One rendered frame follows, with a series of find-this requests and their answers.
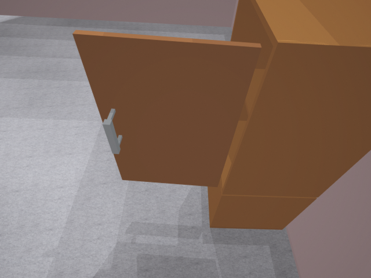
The handle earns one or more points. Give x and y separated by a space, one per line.
114 142

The cupboard door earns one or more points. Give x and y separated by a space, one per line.
177 101

